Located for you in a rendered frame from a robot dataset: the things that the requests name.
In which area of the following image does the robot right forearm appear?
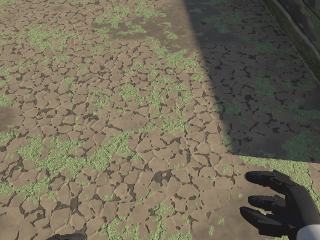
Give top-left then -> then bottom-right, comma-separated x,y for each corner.
296,224 -> 320,240

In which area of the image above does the robot right hand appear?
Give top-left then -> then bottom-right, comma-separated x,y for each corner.
239,169 -> 320,240

